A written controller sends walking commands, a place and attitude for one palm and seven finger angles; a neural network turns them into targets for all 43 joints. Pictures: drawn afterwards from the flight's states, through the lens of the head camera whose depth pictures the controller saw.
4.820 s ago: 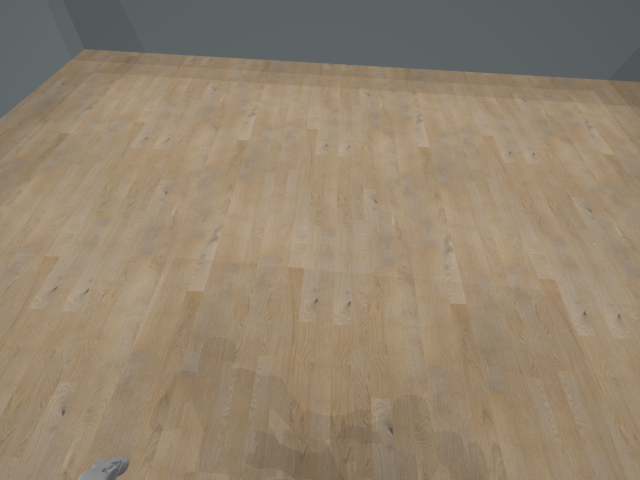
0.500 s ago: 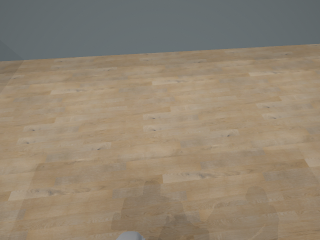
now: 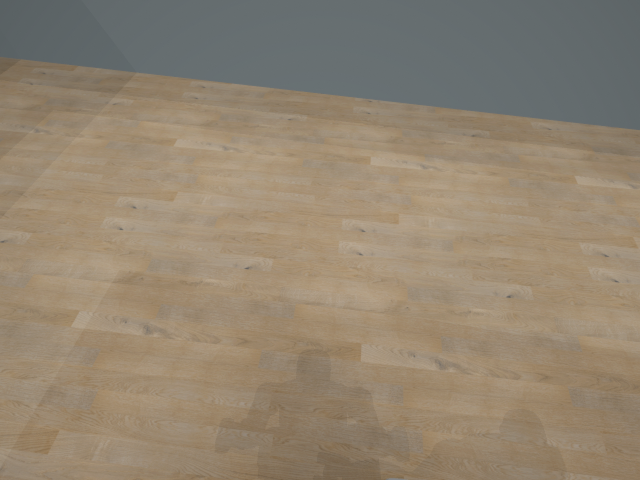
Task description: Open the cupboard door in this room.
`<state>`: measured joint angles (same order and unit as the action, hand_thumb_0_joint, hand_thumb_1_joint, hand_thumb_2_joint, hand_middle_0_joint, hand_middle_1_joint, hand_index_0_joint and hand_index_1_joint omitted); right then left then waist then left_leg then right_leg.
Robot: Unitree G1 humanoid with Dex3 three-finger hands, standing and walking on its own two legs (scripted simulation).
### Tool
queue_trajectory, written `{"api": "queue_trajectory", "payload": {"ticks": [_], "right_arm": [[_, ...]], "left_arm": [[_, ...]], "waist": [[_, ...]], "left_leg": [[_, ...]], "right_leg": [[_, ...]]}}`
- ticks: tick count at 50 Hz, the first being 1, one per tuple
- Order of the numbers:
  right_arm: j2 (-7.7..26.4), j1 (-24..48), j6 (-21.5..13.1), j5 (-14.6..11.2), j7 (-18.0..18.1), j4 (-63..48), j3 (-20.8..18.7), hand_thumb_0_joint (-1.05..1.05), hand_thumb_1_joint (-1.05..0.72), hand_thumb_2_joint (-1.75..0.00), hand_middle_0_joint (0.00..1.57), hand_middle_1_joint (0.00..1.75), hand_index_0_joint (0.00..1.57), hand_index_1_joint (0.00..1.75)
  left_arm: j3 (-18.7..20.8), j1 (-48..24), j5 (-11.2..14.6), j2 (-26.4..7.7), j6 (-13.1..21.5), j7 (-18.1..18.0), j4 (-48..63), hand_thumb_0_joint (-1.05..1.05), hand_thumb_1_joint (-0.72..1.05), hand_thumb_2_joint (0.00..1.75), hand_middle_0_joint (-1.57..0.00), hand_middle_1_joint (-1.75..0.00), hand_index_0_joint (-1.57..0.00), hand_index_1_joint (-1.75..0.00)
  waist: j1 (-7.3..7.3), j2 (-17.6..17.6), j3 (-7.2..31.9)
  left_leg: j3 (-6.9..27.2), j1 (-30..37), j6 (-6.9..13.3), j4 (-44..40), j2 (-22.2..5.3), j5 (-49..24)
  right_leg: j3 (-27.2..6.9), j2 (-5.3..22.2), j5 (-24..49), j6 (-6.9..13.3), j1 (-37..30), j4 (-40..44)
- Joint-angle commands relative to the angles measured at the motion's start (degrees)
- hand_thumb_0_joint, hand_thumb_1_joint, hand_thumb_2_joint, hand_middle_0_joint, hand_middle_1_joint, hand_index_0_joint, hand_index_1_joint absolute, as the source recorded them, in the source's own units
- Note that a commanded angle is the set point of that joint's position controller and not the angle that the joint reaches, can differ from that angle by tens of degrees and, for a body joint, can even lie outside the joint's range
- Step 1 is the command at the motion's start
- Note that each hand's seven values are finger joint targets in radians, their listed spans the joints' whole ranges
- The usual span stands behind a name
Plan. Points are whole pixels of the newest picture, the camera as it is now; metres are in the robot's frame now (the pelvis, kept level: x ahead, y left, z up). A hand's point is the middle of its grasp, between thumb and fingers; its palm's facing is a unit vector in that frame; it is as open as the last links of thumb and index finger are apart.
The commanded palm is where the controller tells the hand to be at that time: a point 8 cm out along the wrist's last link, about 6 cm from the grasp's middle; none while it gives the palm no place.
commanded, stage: turn or walk to find it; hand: left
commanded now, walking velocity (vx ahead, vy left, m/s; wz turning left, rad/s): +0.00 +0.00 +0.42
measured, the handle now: out of the picture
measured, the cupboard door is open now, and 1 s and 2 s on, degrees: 0 0 0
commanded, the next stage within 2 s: none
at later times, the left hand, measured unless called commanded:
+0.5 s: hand out of the picture -0.04 +0.18 -0.17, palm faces +0.28 -0.93 -0.24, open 7.4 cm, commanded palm none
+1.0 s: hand out of the picture -0.05 +0.19 -0.15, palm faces +0.44 -0.85 -0.28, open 7.4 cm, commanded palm none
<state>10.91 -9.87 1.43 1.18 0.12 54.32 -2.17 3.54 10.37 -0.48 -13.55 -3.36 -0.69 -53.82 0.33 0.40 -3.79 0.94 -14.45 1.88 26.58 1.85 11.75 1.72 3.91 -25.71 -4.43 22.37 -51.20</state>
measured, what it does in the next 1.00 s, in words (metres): steps on the spot, turning left: right foot, then left foot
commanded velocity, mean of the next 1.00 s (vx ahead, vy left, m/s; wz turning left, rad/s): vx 0.00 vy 0.00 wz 0.42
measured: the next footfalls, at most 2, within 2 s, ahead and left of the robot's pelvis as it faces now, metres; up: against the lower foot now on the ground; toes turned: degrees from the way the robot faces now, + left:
right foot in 0.12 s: +0.04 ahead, -0.13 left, +0.00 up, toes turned +0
left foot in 0.56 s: -0.03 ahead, +0.12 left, +0.00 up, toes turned +21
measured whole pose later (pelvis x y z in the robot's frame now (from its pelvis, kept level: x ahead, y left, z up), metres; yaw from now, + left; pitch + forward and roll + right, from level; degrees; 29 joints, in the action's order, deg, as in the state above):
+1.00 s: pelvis -0.06 -0.04 -0.01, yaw +26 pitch -1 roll +1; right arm 12.6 -11.7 2.9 0.9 -0.4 54.6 -3.5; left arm 2.6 9.2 -0.7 -11.2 -1.2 -0.8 -51.6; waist 1.1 -2.5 -3.4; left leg 4.3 -19.7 -0.5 34.3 2.4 15.5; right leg 3.4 2.0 -17.8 -1.0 14.8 -33.0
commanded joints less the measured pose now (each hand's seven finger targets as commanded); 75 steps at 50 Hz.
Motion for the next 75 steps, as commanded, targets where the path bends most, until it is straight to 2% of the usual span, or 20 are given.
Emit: {"api": "queue_trajectory", "payload": {"ticks": [1,4,6,7,12,21,25,26,28,34,46,48,49,50,54,65,69,70,71,75], "right_arm": [[12.4,-1.6,-0.3,0.4,0.6,-3.5,-3.9,0.0,-0.9,-0.9,0.2,0.3,0.2,0.3],[11.2,-0.1,-0.1,-0.2,0.1,-4.2,-4.0,0.0,-0.9,-0.9,0.2,0.3,0.2,0.3],[5.1,-1.0,0.0,-0.6,-0.4,-6.5,-3.0,0.0,-0.9,-0.9,0.2,0.3,0.2,0.3],[8.7,-0.7,1.1,0.2,-0.3,-5.9,-4.2,0.0,-0.9,-0.9,0.2,0.3,0.2,0.3],[6.9,-4.3,1.8,0.2,-1.3,-1.8,-3.8,0.0,-0.9,-0.9,0.2,0.3,0.2,0.3],[5.0,2.3,1.0,-0.6,-1.0,-2.7,-2.1,0.0,-0.9,-0.9,0.2,0.3,0.2,0.3],[5.8,-2.4,0.2,-0.7,-0.6,-1.6,-2.0,0.0,-0.9,-0.9,0.2,0.3,0.2,0.3],[7.7,-4.3,-0.3,-0.5,-0.7,-1.1,-2.4,0.0,-0.9,-0.9,0.2,0.3,0.2,0.3],[16.8,-8.1,-0.5,-0.1,-0.3,-1.3,-4.3,0.0,-0.9,-0.9,0.2,0.3,0.2,0.3],[11.5,-1.2,-1.4,-0.1,1.1,-2.5,-2.6,0.0,-0.9,-0.9,0.2,0.3,0.2,0.3],[12.2,-0.4,0.0,0.2,0.3,-4.0,-4.0,0.0,-0.9,-0.9,0.2,0.3,0.2,0.3],[8.8,-0.3,0.1,-0.6,-0.2,-5.0,-3.7,0.0,-0.9,-0.9,0.2,0.3,0.2,0.3],[5.1,-0.7,0.2,-0.7,-0.5,-6.5,-3.0,0.0,-0.9,-0.9,0.2,0.3,0.2,0.3],[8.3,0.5,1.0,0.2,-0.3,-6.3,-3.9,0.0,-0.9,-0.9,0.2,0.3,0.2,0.3],[7.4,-4.5,2.3,0.3,-1.4,-2.1,-4.2,0.0,-0.9,-0.9,0.2,0.3,0.2,0.3],[5.0,1.4,0.8,-0.7,-0.8,-2.6,-2.1,0.0,-0.9,-0.9,0.2,0.3,0.2,0.3],[7.7,-5.6,-0.4,-0.6,-0.7,-0.7,-2.5,0.0,-0.9,-0.9,0.2,0.3,0.2,0.3],[13.5,-6.5,-0.9,-0.1,-0.5,-1.3,-3.7,0.0,-0.9,-0.9,0.2,0.3,0.2,0.3],[16.8,-8.5,-0.5,-0.1,-0.3,-1.1,-4.3,0.0,-0.9,-0.9,0.2,0.3,0.2,0.3],[11.5,-2.2,-1.2,0.1,1.2,-1.5,-2.7,0.0,-0.9,-0.9,0.2,0.3,0.2,0.3]], "left_arm": [[0.6,1.6,0.1,-3.0,1.9,-0.5,4.7,0.0,0.9,0.9,-0.2,-0.3,-0.2,-0.3],[1.0,6.8,-0.1,-4.5,2.8,-0.8,3.6,0.0,0.9,0.9,-0.2,-0.3,-0.2,-0.3],[2.5,7.0,-1.4,-12.7,3.6,-1.4,4.4,0.0,0.9,0.9,-0.2,-0.3,-0.2,-0.3],[2.5,5.8,-0.6,-12.0,3.6,-1.4,5.6,0.0,0.9,0.9,-0.2,-0.3,-0.2,-0.3],[0.8,-1.4,-0.8,-6.3,4.0,-1.4,6.6,0.0,0.9,0.9,-0.2,-0.3,-0.2,-0.3],[2.0,7.5,-1.4,-9.9,3.6,-1.2,2.0,0.0,0.9,0.9,-0.2,-0.3,-0.2,-0.3],[2.3,5.1,-1.0,-10.2,3.0,-1.1,1.5,0.0,0.9,0.9,-0.2,-0.3,-0.2,-0.3],[2.2,5.0,-0.5,-9.1,2.6,-0.9,1.6,0.0,0.9,0.9,-0.2,-0.3,-0.2,-0.3],[0.6,3.1,-0.4,-3.7,1.8,-0.5,5.1,0.0,0.9,0.9,-0.2,-0.3,-0.2,-0.3],[1.1,1.9,-0.5,-4.5,1.5,0.1,1.8,0.0,0.9,0.9,-0.2,-0.3,-0.2,-0.3],[0.8,4.2,0.1,-3.5,2.2,-0.5,3.9,0.0,0.9,0.9,-0.2,-0.3,-0.2,-0.3],[1.6,8.0,-0.7,-7.2,3.2,-1.1,3.5,0.0,0.9,0.9,-0.2,-0.3,-0.2,-0.3],[2.5,7.6,-1.5,-12.4,3.6,-1.4,4.2,0.0,0.9,0.9,-0.2,-0.3,-0.2,-0.3],[2.6,6.1,-0.7,-12.5,3.4,-1.5,5.3,0.0,0.9,0.9,-0.2,-0.3,-0.2,-0.3],[1.0,-4.0,-0.8,-6.7,3.5,-1.3,7.3,0.0,0.9,0.9,-0.2,-0.3,-0.2,-0.3],[2.3,6.7,-1.5,-10.4,3.5,-1.2,2.0,0.0,0.9,0.9,-0.2,-0.3,-0.2,-0.3],[2.1,4.3,-0.4,-8.9,2.5,-0.8,1.7,0.0,0.9,0.9,-0.2,-0.3,-0.2,-0.3],[1.6,5.6,0.0,-5.3,2.0,-0.5,3.5,0.0,0.9,0.9,-0.2,-0.3,-0.2,-0.3],[0.4,2.1,-0.4,-3.7,1.7,-0.5,5.5,0.0,0.9,0.9,-0.2,-0.3,-0.2,-0.3],[1.1,-0.2,-0.5,-4.4,1.4,0.0,2.6,0.0,0.9,0.9,-0.2,-0.3,-0.2,-0.3]], "waist": [[0.58,-9.2,6.0],[-2.2,-6.3,7.2],[-2.74,17.7,5.2],[-3.09,16.1,4.6],[1.17,8.1,0.9],[-3.56,11.1,4.8],[-0.58,9.8,6.2],[0.78,4.7,7.3],[2.82,-17.5,6.7],[0.13,-8.4,4.2],[-0.81,-9.0,5.9],[-2.75,1.2,7.0],[-2.79,15.8,5.0],[-3.49,15.8,4.4],[2.27,7.9,-0.3],[-3.53,11.3,5.1],[0.95,3.2,8.0],[1.24,-12.7,8.4],[2.97,-16.7,7.0],[0.48,-9.5,3.5]], "left_leg": [[16.7,3.4,7.8,-6.0,-14.5,-17.8],[15.0,-3.9,3.9,-0.5,-10.1,-11.2],[1.5,-20.1,-3.3,20.9,2.6,18.4],[4.8,-17.5,-2.9,31.4,-0.2,19.9],[1.3,-17.2,-4.9,42.2,-3.0,8.1],[-4.6,-10.6,-5.5,19.5,-3.1,15.2],[-6.8,0.6,-4.3,3.5,-2.8,5.4],[-4.8,7.7,-3.3,-3.5,-4.8,-1.8],[19.0,12.5,8.0,-8.4,-25.5,-26.2],[9.1,6.8,6.7,-7.8,-15.7,-23.2],[16.5,-1.3,6.1,-4.5,-12.5,-12.8],[11.2,-11.7,0.9,5.5,-5.8,0.2],[2.1,-20.7,-3.2,19.1,2.2,16.2],[4.3,-18.6,-3.1,30.1,-0.1,20.2],[2.3,-16.1,-4.1,44.6,-2.7,8.0],[-4.8,-9.1,-5.2,16.5,-3.5,16.2],[-3.7,8.3,-3.3,-4.5,-5.3,-2.0],[13.8,14.8,2.3,-7.3,-18.6,-15.5],[19.0,11.9,8.5,-8.6,-26.0,-24.3],[10.5,7.2,6.7,-7.2,-17.1,-25.2]], "right_leg": [[0.5,-1.4,1.4,0.7,-3.1,9.8],[0.6,-1.0,13.3,1.3,-15.3,27.0],[-21.5,21.5,14.1,10.3,-20.9,37.1],[-21.6,23.4,6.7,12.8,-11.2,39.6],[-3.6,13.3,17.0,10.3,-9.8,35.3],[-0.2,16.2,38.5,12.6,-19.2,28.4],[3.7,15.5,33.9,8.7,-14.1,22.3],[6.0,13.8,28.3,5.8,-9.0,16.8],[6.8,3.2,-11.4,0.2,8.8,-3.5],[0.2,2.8,2.0,0.0,7.3,-11.5],[1.5,-2.2,7.2,0.9,-9.6,18.0],[-5.6,5.8,10.3,3.2,-20.9,32.5],[-20.8,20.1,11.3,9.3,-21.9,37.3],[-21.9,23.8,8.1,12.8,-12.6,39.3],[-5.7,13.4,7.9,9.4,-4.0,37.5],[-0.7,17.3,34.5,12.7,-18.3,28.3],[6.4,13.3,26.0,5.4,-8.4,15.8],[9.4,6.1,6.2,1.0,5.4,4.9],[6.4,3.3,-11.0,0.2,9.1,-4.0],[0.0,3.2,0.8,0.1,9.6,-13.5]]}}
